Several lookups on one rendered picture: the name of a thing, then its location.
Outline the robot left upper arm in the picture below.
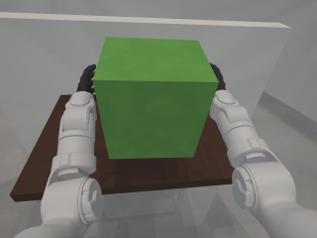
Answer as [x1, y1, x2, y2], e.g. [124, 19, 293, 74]
[14, 177, 104, 238]

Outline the left robot hand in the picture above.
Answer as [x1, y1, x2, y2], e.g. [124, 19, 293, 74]
[76, 64, 97, 100]

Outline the table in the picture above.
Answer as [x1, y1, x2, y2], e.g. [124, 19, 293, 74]
[10, 94, 235, 202]

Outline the right robot forearm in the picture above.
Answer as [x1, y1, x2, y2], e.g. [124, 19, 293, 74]
[209, 89, 296, 198]

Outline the right robot hand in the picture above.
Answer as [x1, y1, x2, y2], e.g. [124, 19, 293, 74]
[210, 62, 226, 91]

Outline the carton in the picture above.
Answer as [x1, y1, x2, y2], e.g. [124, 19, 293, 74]
[92, 37, 219, 160]

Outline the robot right upper arm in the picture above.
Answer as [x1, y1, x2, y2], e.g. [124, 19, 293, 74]
[232, 161, 317, 238]

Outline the left robot forearm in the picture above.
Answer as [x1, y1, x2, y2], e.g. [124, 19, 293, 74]
[41, 91, 97, 221]

